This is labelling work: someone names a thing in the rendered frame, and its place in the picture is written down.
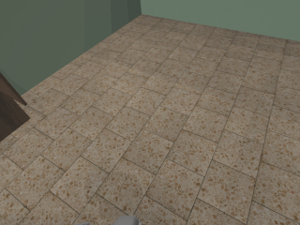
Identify robot left thigh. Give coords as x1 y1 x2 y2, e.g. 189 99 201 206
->
113 215 143 225

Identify cupboard door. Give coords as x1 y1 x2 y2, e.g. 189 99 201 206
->
0 72 27 106

